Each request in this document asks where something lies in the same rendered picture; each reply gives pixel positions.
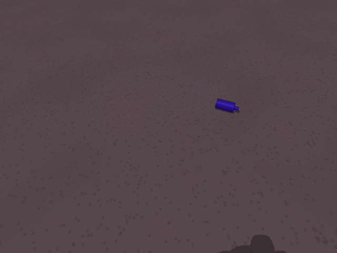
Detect bottle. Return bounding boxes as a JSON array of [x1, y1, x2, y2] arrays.
[[215, 99, 239, 112]]

